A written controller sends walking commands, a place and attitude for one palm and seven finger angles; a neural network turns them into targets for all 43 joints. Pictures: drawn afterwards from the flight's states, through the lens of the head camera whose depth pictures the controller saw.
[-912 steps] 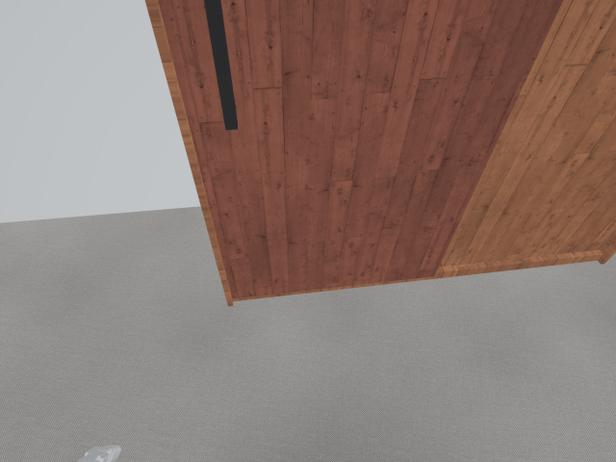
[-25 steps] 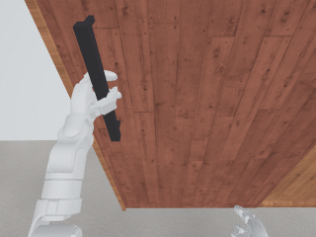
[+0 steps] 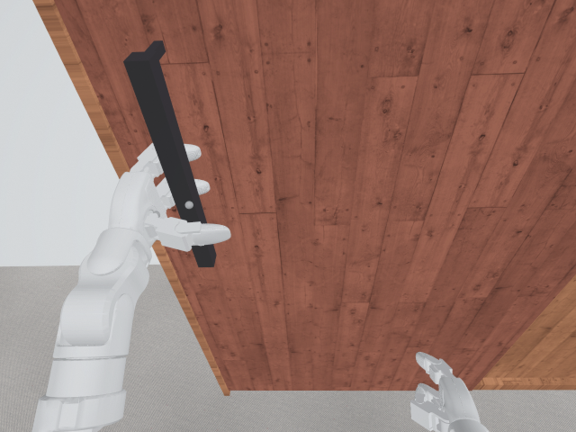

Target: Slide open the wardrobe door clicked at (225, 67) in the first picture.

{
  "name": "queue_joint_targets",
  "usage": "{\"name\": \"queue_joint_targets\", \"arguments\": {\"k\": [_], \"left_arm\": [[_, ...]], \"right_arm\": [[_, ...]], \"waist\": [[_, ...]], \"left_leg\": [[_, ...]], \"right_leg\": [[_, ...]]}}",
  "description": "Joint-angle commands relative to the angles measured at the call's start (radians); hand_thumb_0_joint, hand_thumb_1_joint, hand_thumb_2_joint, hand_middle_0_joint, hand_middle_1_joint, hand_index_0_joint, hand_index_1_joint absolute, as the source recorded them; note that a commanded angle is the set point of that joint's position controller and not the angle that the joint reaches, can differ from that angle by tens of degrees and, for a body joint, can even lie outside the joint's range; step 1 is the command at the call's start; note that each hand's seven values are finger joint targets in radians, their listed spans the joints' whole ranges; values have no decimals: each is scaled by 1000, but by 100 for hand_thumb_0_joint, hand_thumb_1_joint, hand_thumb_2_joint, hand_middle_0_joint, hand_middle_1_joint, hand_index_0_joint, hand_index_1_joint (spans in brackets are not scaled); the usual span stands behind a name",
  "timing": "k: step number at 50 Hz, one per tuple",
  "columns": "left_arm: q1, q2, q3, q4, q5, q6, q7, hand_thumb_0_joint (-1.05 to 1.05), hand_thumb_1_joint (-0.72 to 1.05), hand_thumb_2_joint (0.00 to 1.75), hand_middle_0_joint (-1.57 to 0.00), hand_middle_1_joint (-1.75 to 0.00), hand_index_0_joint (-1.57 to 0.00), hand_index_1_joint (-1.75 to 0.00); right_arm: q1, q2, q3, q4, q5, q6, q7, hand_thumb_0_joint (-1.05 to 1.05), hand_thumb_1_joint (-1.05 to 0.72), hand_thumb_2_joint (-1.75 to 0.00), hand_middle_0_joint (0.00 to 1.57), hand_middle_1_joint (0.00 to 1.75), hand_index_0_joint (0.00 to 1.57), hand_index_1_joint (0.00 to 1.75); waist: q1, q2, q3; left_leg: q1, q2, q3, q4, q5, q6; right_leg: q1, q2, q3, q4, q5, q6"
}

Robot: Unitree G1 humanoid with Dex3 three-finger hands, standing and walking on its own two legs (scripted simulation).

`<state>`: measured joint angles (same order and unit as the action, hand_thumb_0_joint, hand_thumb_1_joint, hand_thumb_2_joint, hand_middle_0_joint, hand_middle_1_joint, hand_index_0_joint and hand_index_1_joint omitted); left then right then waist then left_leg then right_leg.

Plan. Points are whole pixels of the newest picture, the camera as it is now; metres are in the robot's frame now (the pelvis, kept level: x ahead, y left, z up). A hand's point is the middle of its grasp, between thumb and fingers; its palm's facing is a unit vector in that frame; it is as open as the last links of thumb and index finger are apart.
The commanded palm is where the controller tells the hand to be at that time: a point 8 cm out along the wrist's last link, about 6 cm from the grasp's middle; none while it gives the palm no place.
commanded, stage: move the hooked fingers beside the handle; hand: left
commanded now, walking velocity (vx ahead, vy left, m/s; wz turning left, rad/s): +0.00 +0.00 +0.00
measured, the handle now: (186, 173) +0.40 +0.16 +0.19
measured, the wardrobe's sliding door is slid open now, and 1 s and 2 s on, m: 0.00 0.00 0.00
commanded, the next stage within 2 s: feel for the door with the fingertips in 1.80 s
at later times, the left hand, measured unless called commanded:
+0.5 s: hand (150, 210) +0.32 +0.18 +0.20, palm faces +0.08 -1.00 -0.02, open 14.1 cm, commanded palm +0.30 +0.23 +0.20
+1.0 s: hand (138, 198) +0.34 +0.20 +0.20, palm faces +0.08 -1.00 -0.02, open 14.0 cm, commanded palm +0.31 +0.25 +0.20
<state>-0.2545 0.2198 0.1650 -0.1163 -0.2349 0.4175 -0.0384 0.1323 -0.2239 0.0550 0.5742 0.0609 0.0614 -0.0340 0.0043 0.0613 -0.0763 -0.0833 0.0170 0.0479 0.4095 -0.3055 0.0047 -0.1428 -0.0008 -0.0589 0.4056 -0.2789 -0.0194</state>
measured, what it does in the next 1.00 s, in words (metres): shifts its weight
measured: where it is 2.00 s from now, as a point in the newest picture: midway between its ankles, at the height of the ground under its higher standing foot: outside the picture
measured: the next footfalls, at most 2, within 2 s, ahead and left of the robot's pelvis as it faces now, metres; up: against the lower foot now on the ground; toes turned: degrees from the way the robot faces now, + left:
none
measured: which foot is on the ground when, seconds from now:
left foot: down 0.00-1.00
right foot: down 0.00-1.00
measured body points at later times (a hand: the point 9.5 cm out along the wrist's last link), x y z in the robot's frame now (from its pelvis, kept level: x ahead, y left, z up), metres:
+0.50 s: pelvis -0.05 +0.00 +0.00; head -0.07 -0.02 +0.45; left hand +0.31 +0.23 +0.21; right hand +0.11 -0.25 -0.10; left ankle -0.08 +0.12 -0.74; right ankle -0.04 -0.10 -0.74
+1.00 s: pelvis -0.07 +0.01 +0.00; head -0.07 +0.00 +0.45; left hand +0.33 +0.26 +0.20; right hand +0.05 -0.24 -0.11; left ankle -0.08 +0.12 -0.74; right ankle -0.04 -0.10 -0.74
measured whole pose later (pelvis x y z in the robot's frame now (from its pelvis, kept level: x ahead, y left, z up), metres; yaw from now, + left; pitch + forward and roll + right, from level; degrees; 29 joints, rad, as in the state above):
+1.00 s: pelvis -0.07 +0.01 +0.00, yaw -1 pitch +0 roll +0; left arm -0.57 0.36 0.30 0.47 -0.21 0.16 -0.13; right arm 0.30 -0.26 0.05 0.66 0.08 -0.07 -0.08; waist -0.03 0.04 -0.02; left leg -0.15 0.01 0.05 0.41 -0.25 0.01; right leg -0.22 -0.01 -0.04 0.40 -0.17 -0.01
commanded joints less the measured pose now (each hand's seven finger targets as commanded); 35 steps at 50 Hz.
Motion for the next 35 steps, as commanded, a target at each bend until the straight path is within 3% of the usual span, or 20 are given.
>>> {"name": "queue_joint_targets", "arguments": {"k": [1,3,4,6,7,9,12,13,16,18,19,22,23,27,29,31,33,35], "left_arm": [[-288,204,161,-202,-3,-89,11,0,-50,30,-30,-120,-30,-120],[-299,249,199,-177,-6,-96,11,0,-50,30,-30,-120,-30,-120],[-334,257,200,-176,-5,-101,10,0,-50,30,-30,-120,-30,-120],[-317,261,215,-154,-11,-106,6,0,-50,30,-30,-120,-30,-120],[-308,294,248,-149,-14,-110,6,0,-50,30,-30,-120,-30,-120],[-338,296,235,-114,-12,-118,-2,0,-50,30,-30,-120,-30,-120],[-389,299,227,-42,-16,-123,-14,0,-50,30,-30,-120,-30,-120],[-404,325,242,-30,-11,-131,-18,0,-50,30,-30,-120,-30,-120],[-486,296,183,-11,0,-145,-41,0,-50,30,-30,-120,-30,-120],[-546,262,135,35,-4,-158,-55,0,-50,30,-30,-120,-30,-120],[-565,286,149,46,-4,-166,-58,0,-50,30,-30,-120,-30,-120],[-628,263,115,118,-8,-180,-70,0,-50,30,-30,-120,-30,-120],[-627,287,129,160,-2,-184,-68,0,-50,30,-30,-120,-30,-120],[-735,256,86,224,3,-210,-59,0,-50,30,-30,-120,-30,-120],[-767,293,113,243,8,-231,-49,0,-50,30,-30,-120,-30,-120],[-799,312,124,302,15,-247,-43,0,-50,30,-30,-120,-30,-120],[-771,349,160,336,22,-265,-38,0,-50,30,-30,-120,-30,-120],[-814,319,126,375,28,-279,-42,0,-50,30,-30,-120,-30,-120]], "right_arm": [[-132,-99,-39,-153,7,-57,-17,0,-90,-90,20,30,20,30],[-127,-105,-43,-150,9,-59,-22,0,-90,-90,20,30,20,30],[-127,-104,-41,-146,8,-61,-23,0,-90,-90,20,30,20,30],[-120,-106,-43,-148,8,-67,-23,0,-90,-90,20,30,20,30],[-119,-107,-45,-149,12,-68,-24,0,-90,-90,20,30,20,30],[-118,-109,-44,-143,15,-69,-29,0,-90,-90,20,30,20,30],[-102,-120,-46,-132,17,-83,-37,0,-90,-90,20,30,20,30],[-97,-125,-51,-129,18,-85,-39,0,-90,-90,20,30,20,30],[-85,-127,-50,-124,22,-101,-46,0,-90,-90,20,30,20,30],[-76,-132,-48,-112,24,-112,-51,0,-90,-90,20,30,20,30],[-72,-135,-50,-108,25,-117,-54,0,-90,-90,20,30,20,30],[-66,-140,-44,-96,26,-131,-62,0,-90,-90,20,30,20,30],[-62,-145,-45,-88,28,-131,-64,0,-90,-90,20,30,20,30],[-57,-141,-38,-76,28,-149,-68,0,-90,-90,20,30,20,30],[-51,-144,-38,-74,25,-153,-69,0,-90,-90,20,30,20,30],[-38,-145,-37,-64,23,-160,-69,0,-90,-90,20,30,20,30],[-32,-148,-40,-68,23,-161,-67,0,-90,-90,20,30,20,30],[-20,-145,-36,-63,24,-167,-66,0,-90,-90,20,30,20,30]], "waist": [[39,-87,-256],[44,-90,-256],[39,-70,-251],[41,-92,-266],[48,-85,-277],[41,-59,-246],[27,-97,-222],[28,-86,-222],[9,-37,-236],[-10,-48,-193],[-11,-47,-195],[-24,-73,-164],[-19,-58,-143],[-34,-55,-123],[-24,-34,-142],[-28,-68,-140],[-9,-60,-164],[-24,-64,-139]], "left_leg": [[10,-18,-17,22,587,24],[2,-18,-18,20,563,24],[1,-18,-18,16,561,25],[-10,-21,-16,18,557,26],[-17,-21,-15,18,546,25],[-22,-21,-14,8,505,27],[-35,-22,-16,5,452,32],[-34,-20,-14,5,447,33],[-18,-27,-9,11,423,36],[-17,-25,-20,3,361,36],[-14,-22,-24,0,338,37],[-34,-25,-36,-9,253,38],[-42,-21,-40,-16,223,36],[-53,-21,-53,-29,142,34],[-53,-19,-58,-40,129,32],[-70,-18,-59,-44,110,31],[-75,-13,-58,-51,114,29],[-87,-12,-56,-56,96,29]], "right_leg": [[197,-9,10,40,712,2],[201,-5,9,38,680,2],[197,-8,13,35,678,0],[219,-11,16,40,710,6],[229,-11,20,42,709,8],[200,-9,21,28,639,7],[174,-5,22,17,576,13],[174,-4,23,16,562,12],[149,-7,29,11,536,13],[100,-2,24,-7,442,11],[88,-1,25,-15,404,9],[47,-2,27,-33,293,10],[31,-1,25,-41,239,7],[-14,-3,29,-59,124,6],[-5,-4,31,-60,104,3],[-3,-4,33,-62,87,4],[19,-4,34,-58,85,3],[2,-5,34,-64,76,4]]}}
